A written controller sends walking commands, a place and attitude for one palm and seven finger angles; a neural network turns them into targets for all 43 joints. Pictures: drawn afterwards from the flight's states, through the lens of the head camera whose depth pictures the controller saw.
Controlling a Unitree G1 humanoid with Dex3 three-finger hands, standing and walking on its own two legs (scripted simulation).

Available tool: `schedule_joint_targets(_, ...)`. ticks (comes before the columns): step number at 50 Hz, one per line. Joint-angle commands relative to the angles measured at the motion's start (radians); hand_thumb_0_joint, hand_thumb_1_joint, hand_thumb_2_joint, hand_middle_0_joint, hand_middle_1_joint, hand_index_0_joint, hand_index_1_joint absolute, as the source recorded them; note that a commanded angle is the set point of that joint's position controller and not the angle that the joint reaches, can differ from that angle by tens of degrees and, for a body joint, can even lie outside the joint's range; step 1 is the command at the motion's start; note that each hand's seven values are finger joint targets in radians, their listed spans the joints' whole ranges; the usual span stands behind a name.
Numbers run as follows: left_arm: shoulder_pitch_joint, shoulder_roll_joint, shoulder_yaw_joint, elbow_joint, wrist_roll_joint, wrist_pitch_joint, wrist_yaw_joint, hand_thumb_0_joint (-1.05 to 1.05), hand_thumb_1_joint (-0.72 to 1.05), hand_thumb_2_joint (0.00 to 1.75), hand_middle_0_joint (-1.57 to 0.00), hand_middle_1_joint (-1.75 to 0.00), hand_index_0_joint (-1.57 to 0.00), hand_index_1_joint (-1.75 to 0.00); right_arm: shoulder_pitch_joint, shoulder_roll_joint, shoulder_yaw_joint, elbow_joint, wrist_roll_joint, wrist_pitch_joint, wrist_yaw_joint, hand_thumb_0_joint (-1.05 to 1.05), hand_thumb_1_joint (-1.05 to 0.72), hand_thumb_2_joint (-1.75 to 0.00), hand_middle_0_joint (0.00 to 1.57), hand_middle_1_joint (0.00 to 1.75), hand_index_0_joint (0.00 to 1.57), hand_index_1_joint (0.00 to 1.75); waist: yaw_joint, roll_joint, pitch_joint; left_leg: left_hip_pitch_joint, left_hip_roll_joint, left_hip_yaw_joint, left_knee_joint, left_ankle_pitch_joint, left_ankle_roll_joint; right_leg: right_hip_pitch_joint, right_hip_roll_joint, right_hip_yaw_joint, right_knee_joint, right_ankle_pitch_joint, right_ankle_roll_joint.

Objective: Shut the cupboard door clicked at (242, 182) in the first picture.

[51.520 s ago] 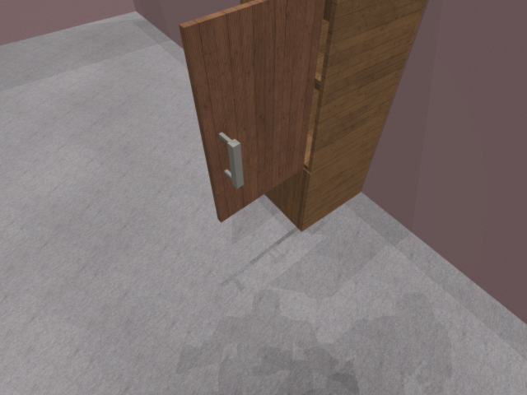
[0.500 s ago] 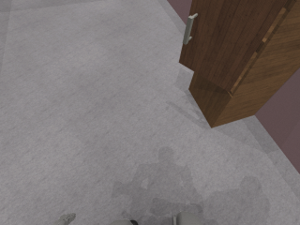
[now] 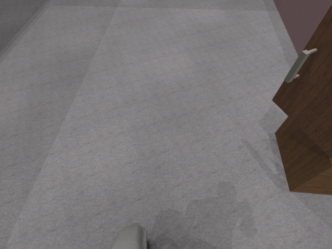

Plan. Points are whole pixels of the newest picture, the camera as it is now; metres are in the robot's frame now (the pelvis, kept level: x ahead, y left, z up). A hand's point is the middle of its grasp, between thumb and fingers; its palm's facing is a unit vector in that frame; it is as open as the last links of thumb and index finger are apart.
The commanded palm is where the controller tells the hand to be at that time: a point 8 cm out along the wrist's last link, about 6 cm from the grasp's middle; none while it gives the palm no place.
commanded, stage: walk to a spot facing it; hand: left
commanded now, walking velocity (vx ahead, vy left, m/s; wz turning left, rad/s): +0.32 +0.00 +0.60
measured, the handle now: (300, 65) +0.79 -0.50 -0.08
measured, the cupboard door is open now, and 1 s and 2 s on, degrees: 30 30 30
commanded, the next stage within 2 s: turn to face it in 0.56 s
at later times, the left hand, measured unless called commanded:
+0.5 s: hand (99, 179) +0.31 +0.23 -0.15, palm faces +0.18 -0.95 -0.24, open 7.4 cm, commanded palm none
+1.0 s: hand (100, 200) +0.26 +0.23 -0.18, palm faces +0.36 -0.91 -0.19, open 7.3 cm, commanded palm none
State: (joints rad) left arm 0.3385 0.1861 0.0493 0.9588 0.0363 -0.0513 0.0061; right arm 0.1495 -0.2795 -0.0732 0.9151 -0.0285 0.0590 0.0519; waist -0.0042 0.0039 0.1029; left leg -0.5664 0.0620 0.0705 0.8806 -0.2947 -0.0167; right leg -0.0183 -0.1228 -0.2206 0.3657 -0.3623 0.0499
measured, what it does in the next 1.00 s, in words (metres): walks ahead, turning left: left foot, then right foot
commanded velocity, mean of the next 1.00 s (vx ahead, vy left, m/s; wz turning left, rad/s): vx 0.13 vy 0.00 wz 0.11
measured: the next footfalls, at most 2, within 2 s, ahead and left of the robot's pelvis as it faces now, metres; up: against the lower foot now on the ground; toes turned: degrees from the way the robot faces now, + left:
left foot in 0.10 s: +0.15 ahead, +0.14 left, +0.00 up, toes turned +11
right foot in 0.50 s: +0.37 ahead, -0.08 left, +0.00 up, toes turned +8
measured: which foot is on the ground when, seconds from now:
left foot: up 0.00-0.08, down 0.10-0.50, up 0.52-0.82, down 0.84-1.00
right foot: down 0.00-0.10, up 0.12-0.48, down 0.50-0.88, up 0.90-1.00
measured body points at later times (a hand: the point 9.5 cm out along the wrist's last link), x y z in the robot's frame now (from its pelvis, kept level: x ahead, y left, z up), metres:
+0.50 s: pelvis +0.21 +0.01 -0.01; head +0.25 +0.01 +0.43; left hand +0.30 +0.28 -0.13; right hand +0.27 -0.21 -0.17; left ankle +0.11 +0.13 -0.74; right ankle +0.33 -0.09 -0.74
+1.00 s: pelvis +0.34 +0.06 -0.01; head +0.37 +0.08 +0.44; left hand +0.24 +0.28 -0.17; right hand +0.53 -0.11 -0.14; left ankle +0.30 +0.16 -0.74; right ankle +0.33 -0.08 -0.71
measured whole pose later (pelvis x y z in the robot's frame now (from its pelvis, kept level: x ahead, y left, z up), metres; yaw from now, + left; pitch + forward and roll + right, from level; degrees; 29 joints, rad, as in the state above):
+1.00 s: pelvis +0.34 +0.06 -0.01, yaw +16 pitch +0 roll -1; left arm 0.32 0.19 0.05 1.05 0.02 0.05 0.00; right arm 0.07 -0.15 0.00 0.95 -0.03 -0.01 -0.03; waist 0.05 -0.01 0.09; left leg -0.25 0.08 0.15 0.57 -0.31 0.01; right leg -0.29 -0.05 -0.08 0.79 -0.54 0.02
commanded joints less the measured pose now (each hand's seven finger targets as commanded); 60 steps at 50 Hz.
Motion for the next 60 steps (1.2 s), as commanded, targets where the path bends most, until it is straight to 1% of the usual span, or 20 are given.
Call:
schedule_joint_targets(1,0.082,0.226,0.052,-0.035,-0.006,-0.014,0.008,0.00,0.90,0.90,-0.20,-0.30,-0.20,-0.30,-0.125,-0.003,0.017,-0.133,0.004,-0.055,0.012,0.00,-0.90,-0.90,0.20,0.30,0.20,0.30,0.027,-0.201,-0.043,0.061,-0.064,0.096,-0.187,-0.043,0.042,0.079,-0.227,0.047,0.033,0.789,-0.122)
schedule_joint_targets(3,0.048,0.257,0.058,-0.047,-0.014,-0.013,0.004,0.00,0.90,0.90,-0.20,-0.30,-0.20,-0.30,0.076,-0.055,0.001,-0.084,-0.004,-0.066,-0.001,0.00,-0.90,-0.90,0.20,0.30,0.20,0.30,-0.078,-0.163,-0.165,0.388,-0.126,0.134,-0.307,0.023,0.073,-0.024,-0.192,-0.038,0.303,0.837,-0.082)
schedule_joint_targets(4,0.036,0.233,0.053,-0.060,-0.017,-0.013,-0.005,0.00,0.90,0.90,-0.20,-0.30,-0.20,-0.30,0.230,-0.142,-0.021,-0.049,-0.009,-0.069,-0.013,0.00,-0.90,-0.90,0.20,0.30,0.20,0.30,-0.154,-0.042,-0.279,0.698,-0.027,0.003,-0.353,0.072,0.119,-0.238,-0.165,-0.039,0.570,0.601,-0.043)
schedule_joint_targets(5,0.024,0.170,0.042,-0.122,-0.030,-0.010,-0.023,0.00,0.90,0.90,-0.20,-0.30,-0.20,-0.30,0.342,-0.291,-0.059,-0.029,-0.015,-0.078,-0.025,0.00,-0.90,-0.90,0.20,0.30,0.20,0.30,-0.189,0.250,-0.366,0.926,0.328,-0.537,-0.415,0.210,0.278,-0.620,0.010,0.001,0.911,-0.183,0.013)
schedule_joint_targets(6,-0.092,0.180,0.039,-0.171,-0.023,-0.005,-0.016,0.00,0.90,0.90,-0.20,-0.30,-0.20,-0.30,0.383,-0.316,-0.060,-0.005,0.004,-0.074,-0.035,0.00,-0.90,-0.90,0.20,0.30,0.20,0.30,-0.206,0.136,-0.360,0.876,0.410,-0.626,-0.503,0.229,0.334,-0.712,0.004,0.162,1.004,-0.238,-0.009)
schedule_joint_targets(12,-0.041,0.109,0.045,-0.100,-0.004,0.032,-0.029,0.00,0.90,0.90,-0.20,-0.30,-0.20,-0.30,0.081,-0.122,0.000,-0.061,0.000,-0.112,-0.061,0.00,-0.90,-0.90,0.20,0.30,0.20,0.30,-0.014,0.101,-0.099,0.353,0.181,-0.285,-0.615,0.091,0.207,-0.571,-0.035,0.207,0.758,0.023,0.005)
schedule_joint_targets(20,-0.171,0.115,0.042,-0.167,-0.007,0.030,-0.037,0.00,0.90,0.90,-0.20,-0.30,-0.20,-0.30,0.095,-0.108,-0.016,-0.022,0.004,-0.111,-0.052,0.00,-0.90,-0.90,0.20,0.30,0.20,0.30,-0.004,0.096,-0.059,0.312,0.127,-0.234,-0.595,0.152,0.196,-0.426,0.035,0.154,0.361,0.199,0.022)
schedule_joint_targets(23,-0.060,0.138,0.056,-0.148,-0.009,0.019,-0.032,0.00,0.90,0.90,-0.20,-0.30,-0.20,-0.30,0.061,-0.102,-0.021,-0.025,0.007,-0.099,-0.053,0.00,-0.90,-0.90,0.20,0.30,0.20,0.30,0.061,0.066,-0.076,0.188,0.089,-0.237,-0.446,0.102,0.153,-0.143,0.074,0.144,0.216,0.213,0.005)
schedule_joint_targets(24,0.053,0.192,0.070,-0.120,-0.004,0.006,-0.025,0.00,0.90,0.90,-0.20,-0.30,-0.20,-0.30,0.054,-0.078,-0.020,-0.029,0.015,-0.100,-0.048,0.00,-0.90,-0.90,0.20,0.30,0.20,0.30,0.117,-0.045,-0.115,0.081,0.010,-0.184,-0.256,0.042,0.109,0.045,0.010,0.228,0.113,0.188,-0.019)
schedule_joint_targets(25,0.152,0.301,0.092,-0.108,0.008,-0.005,-0.010,0.00,0.90,0.90,-0.20,-0.30,-0.20,-0.30,0.116,0.005,-0.008,-0.044,0.024,-0.104,-0.045,0.00,-0.90,-0.90,0.20,0.30,0.20,0.30,0.141,-0.364,-0.245,-0.054,-0.136,-0.053,0.103,-0.263,0.042,0.222,-0.303,0.563,-0.022,0.189,-0.115)
schedule_joint_targets(27,0.065,0.264,0.077,-0.127,-0.005,0.001,0.008,0.00,0.90,0.90,-0.20,-0.30,-0.20,-0.30,0.129,-0.026,-0.016,-0.042,0.012,-0.091,-0.050,0.00,-0.90,-0.90,0.20,0.30,0.20,0.30,0.087,-0.318,-0.225,-0.111,-0.070,-0.142,0.455,-0.276,0.030,0.081,-0.389,0.688,-0.103,0.157,-0.203)
schedule_joint_targets(31,-0.099,0.136,0.042,-0.153,-0.006,-0.001,0.019,0.00,0.90,0.90,-0.20,-0.30,-0.20,-0.30,0.094,0.025,-0.004,-0.018,0.008,-0.052,-0.025,0.00,-0.90,-0.90,0.20,0.30,0.20,0.30,-0.003,-0.154,-0.133,-0.023,0.011,-0.092,0.357,-0.093,-0.010,-0.137,-0.254,0.208,-0.049,0.474,-0.154)
schedule_joint_targets(38,-0.022,0.122,0.026,-0.058,-0.004,-0.003,0.023,0.00,0.90,0.90,-0.20,-0.30,-0.20,-0.30,0.094,0.098,0.038,-0.002,0.008,-0.061,-0.035,0.00,-0.90,-0.90,0.20,0.30,0.20,0.30,0.016,-0.176,-0.170,0.170,-0.052,0.024,-0.179,-0.006,-0.005,-0.057,-0.159,0.124,0.048,0.839,-0.160)
schedule_joint_targets(40,-0.038,0.118,0.015,-0.033,-0.018,0.003,0.026,0.00,0.90,0.90,-0.20,-0.30,-0.20,-0.30,0.142,0.073,0.042,0.031,0.006,-0.077,-0.041,0.00,-0.90,-0.90,0.20,0.30,0.20,0.30,-0.014,-0.141,-0.197,0.374,-0.057,0.026,-0.395,0.190,-0.006,-0.117,-0.108,0.127,0.088,0.716,-0.132)
schedule_joint_targets(42,-0.005,0.068,-0.002,-0.026,-0.027,0.018,0.028,0.00,0.90,0.90,-0.20,-0.30,-0.20,-0.30,0.177,-0.055,0.027,0.056,0.002,-0.094,-0.052,0.00,-0.90,-0.90,0.20,0.30,0.20,0.30,-0.017,0.106,-0.246,0.608,0.154,-0.128,-0.412,0.689,0.055,-0.287,-0.007,0.116,0.148,0.247,-0.048)
schedule_joint_targets(47,-0.080,0.090,0.021,-0.018,-0.029,0.074,0.003,0.00,0.90,0.90,-0.20,-0.30,-0.20,-0.30,0.094,-0.110,0.011,0.043,-0.001,-0.066,-0.104,0.00,-0.90,-0.90,0.20,0.30,0.20,0.30,-0.040,0.246,-0.141,0.578,0.323,-0.146,-0.446,0.899,0.198,-0.436,0.058,0.189,0.512,-0.231,-0.027)
schedule_joint_targets(54,0.041,0.090,0.051,-0.015,-0.011,0.086,-0.020,0.00,0.90,0.90,-0.20,-0.30,-0.20,-0.30,-0.059,-0.105,-0.017,-0.012,0.011,-0.034,-0.091,0.00,-0.90,-0.90,0.20,0.30,0.20,0.30,0.051,0.088,-0.105,0.334,0.237,0.043,-0.341,0.261,0.085,-0.213,0.093,0.146,0.206,0.171,-0.045)
schedule_joint_targets(56,0.054,0.219,0.072,-0.025,0.004,0.072,-0.009,0.00,0.90,0.90,-0.20,-0.30,-0.20,-0.30,-0.078,-0.004,-0.008,-0.058,0.024,-0.028,-0.079,0.00,-0.90,-0.90,0.20,0.30,0.20,0.30,0.074,-0.299,-0.082,0.106,-0.002,0.140,-0.025,-0.240,-0.021,-0.139,-0.177,0.568,-0.035,0.480,-0.181)
schedule_joint_targets(58,0.052,0.232,0.075,-0.031,-0.005,0.067,0.008,0.00,0.90,0.90,-0.20,-0.30,-0.20,-0.30,-0.138,-0.003,-0.002,-0.088,0.020,-0.017,-0.083,0.00,-0.90,-0.90,0.20,0.30,0.20,0.30,0.084,-0.290,-0.064,-0.008,-0.025,-0.064,0.250,-0.299,-0.021,-0.143,-0.206,0.687,-0.080,0.525,-0.282)
schedule_joint_targets(60,-0.029,0.201,0.073,-0.061,-0.006,0.070,0.019,0.00,0.90,0.90,-0.20,-0.30,-0.20,-0.30,-0.101,-0.020,-0.002,-0.075,0.020,-0.028,-0.081,0.00,-0.90,-0.90,0.20,0.30,0.20,0.30,0.051,-0.200,-0.123,-0.024,0.003,-0.101,0.257,-0.204,-0.030,-0.078,-0.157,0.572,-0.012,0.534,-0.273)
